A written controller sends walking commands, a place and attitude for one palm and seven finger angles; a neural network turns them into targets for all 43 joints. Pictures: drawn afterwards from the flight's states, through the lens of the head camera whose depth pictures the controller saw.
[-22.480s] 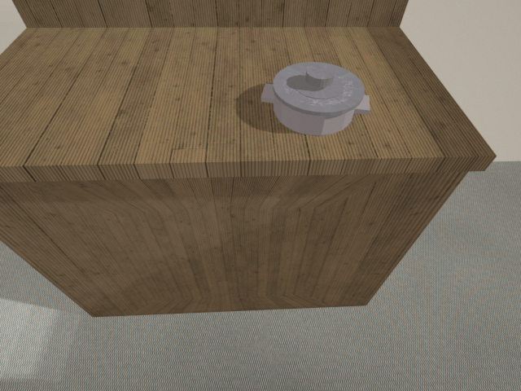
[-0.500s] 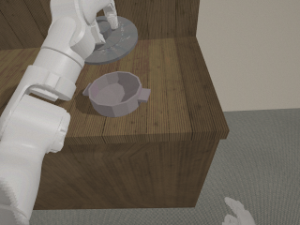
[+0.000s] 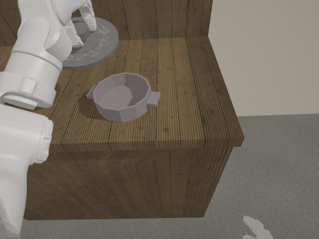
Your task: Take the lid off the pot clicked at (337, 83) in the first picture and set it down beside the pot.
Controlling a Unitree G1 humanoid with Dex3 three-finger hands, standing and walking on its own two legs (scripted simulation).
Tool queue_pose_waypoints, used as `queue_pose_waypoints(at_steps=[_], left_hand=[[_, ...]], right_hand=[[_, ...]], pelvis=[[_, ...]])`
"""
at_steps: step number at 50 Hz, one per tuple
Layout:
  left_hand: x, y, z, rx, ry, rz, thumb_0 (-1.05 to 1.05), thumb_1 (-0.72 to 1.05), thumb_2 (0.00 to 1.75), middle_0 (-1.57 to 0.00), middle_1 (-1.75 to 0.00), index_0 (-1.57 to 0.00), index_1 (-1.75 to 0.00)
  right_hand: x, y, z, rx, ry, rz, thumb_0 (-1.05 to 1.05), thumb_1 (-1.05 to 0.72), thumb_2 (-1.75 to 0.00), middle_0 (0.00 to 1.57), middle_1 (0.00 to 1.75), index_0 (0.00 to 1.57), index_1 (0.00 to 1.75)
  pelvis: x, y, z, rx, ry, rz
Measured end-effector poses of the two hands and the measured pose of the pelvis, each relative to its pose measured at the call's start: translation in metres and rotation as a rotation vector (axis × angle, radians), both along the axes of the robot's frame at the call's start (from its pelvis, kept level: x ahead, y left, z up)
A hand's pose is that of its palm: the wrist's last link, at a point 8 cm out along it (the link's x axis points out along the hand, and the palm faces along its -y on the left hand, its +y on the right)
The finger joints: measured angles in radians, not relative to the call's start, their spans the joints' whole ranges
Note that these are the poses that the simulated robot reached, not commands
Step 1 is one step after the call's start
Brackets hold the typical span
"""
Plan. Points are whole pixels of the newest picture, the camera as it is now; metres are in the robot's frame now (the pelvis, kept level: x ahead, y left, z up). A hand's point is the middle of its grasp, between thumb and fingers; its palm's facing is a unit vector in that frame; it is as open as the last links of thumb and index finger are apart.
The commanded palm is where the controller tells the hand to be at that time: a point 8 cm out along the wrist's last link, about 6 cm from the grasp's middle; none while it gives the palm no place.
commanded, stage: move the lid sideways beside the pot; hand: left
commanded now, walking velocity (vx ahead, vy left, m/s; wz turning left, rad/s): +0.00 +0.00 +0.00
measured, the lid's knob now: (76, 31) +0.49 +0.18 +0.29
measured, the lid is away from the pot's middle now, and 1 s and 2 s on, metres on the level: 0.07 0.19 0.23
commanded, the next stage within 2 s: lower the lid onto the table in 1.54 s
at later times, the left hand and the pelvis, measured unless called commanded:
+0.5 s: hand (41, 33) +0.45 +0.24 +0.31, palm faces -0.11 -0.06 -0.99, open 8.1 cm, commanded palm +0.43 +0.24 +0.38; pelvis +0.00 +0.01 +0.00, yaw +0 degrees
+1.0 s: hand (20, 33) +0.46 +0.29 +0.31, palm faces -0.12 -0.06 -0.99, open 8.1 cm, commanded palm +0.43 +0.29 +0.38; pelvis +0.01 +0.01 +0.00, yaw +0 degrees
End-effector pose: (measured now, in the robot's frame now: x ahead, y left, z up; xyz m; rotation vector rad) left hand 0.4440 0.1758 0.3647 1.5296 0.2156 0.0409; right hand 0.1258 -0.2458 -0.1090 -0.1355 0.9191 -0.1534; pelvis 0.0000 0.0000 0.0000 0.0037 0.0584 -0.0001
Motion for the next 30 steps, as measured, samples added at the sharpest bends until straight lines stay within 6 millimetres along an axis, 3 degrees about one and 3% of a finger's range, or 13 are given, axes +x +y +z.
queue_pose_waypoints(at_steps=[30], left_hand=[[-0.009, 0.074, -0.002, 0.002, 0.018, 0.115, 0.02, 0.09, 0.94, -0.65, -0.81, -0.70, -0.86]], right_hand=[[-0.005, 0.006, 0.000, -0.009, 0.055, -0.007, 0.01, -0.91, -0.89, 0.20, 0.30, 0.20, 0.29]], pelvis=[[-0.001, 0.008, 0.000, -0.012, 0.012, 0.007]])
